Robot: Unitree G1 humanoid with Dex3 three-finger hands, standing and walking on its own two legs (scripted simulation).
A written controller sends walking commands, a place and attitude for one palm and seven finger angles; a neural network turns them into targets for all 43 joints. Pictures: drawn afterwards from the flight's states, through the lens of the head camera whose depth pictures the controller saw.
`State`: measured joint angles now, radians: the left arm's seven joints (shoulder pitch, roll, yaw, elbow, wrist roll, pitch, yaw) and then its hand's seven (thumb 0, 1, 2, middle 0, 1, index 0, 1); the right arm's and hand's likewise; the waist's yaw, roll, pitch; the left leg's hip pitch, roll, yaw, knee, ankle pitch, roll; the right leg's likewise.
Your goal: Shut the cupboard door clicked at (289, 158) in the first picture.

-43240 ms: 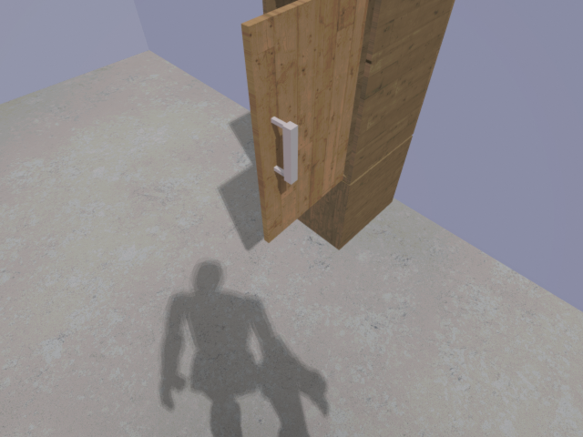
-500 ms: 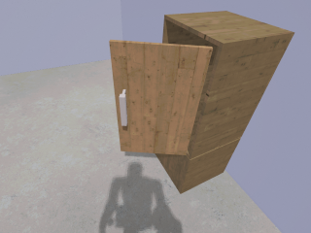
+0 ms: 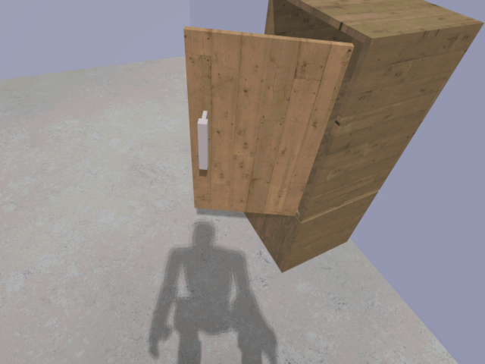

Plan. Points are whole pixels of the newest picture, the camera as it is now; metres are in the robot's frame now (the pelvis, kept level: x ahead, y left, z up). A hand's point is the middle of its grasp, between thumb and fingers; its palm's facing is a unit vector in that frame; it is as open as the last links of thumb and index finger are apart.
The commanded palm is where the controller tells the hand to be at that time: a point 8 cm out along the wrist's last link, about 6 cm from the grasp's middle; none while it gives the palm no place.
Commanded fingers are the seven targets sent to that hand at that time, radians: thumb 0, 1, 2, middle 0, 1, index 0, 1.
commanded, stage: come to a stop and stand still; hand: left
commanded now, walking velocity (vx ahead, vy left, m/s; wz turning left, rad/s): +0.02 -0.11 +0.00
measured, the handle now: (204, 140) +0.65 +0.12 -0.02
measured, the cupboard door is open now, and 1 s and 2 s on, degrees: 60 60 60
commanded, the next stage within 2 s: look again from close up in 0.06 s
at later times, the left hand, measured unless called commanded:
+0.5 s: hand out of the picture +0.07 +0.15 -0.17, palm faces +0.03 -0.98 -0.20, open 7.2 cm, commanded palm none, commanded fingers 0.00 0.90 0.90 -0.20 -0.30 -0.20 -0.30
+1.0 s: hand out of the picture +0.06 +0.13 -0.18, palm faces +0.05 -0.99 -0.15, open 7.4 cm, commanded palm none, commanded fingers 0.00 0.90 0.90 -0.20 -0.30 -0.20 -0.30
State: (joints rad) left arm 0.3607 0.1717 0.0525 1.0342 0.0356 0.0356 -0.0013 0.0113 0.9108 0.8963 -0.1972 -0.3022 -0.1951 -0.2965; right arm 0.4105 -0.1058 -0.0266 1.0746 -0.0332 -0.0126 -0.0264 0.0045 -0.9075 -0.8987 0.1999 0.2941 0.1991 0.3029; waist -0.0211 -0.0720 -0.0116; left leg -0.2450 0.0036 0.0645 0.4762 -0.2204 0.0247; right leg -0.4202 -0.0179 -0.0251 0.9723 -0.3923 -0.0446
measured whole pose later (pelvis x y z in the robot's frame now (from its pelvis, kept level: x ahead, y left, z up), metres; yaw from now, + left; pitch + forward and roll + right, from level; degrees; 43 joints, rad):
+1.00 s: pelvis +0.08 -0.03 +0.00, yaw +0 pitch -1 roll +0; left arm 0.32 0.14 0.02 1.11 0.02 0.00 0.01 0.01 0.92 0.90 -0.20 -0.30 -0.20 -0.30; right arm 0.30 -0.12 0.00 1.16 -0.02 -0.01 -0.03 0.01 -0.92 -0.90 0.20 0.29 0.20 0.30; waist 0.01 -0.02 0.03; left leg -0.12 0.04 0.02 0.46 -0.33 -0.03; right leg -0.16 -0.01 -0.06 0.50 -0.33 -0.02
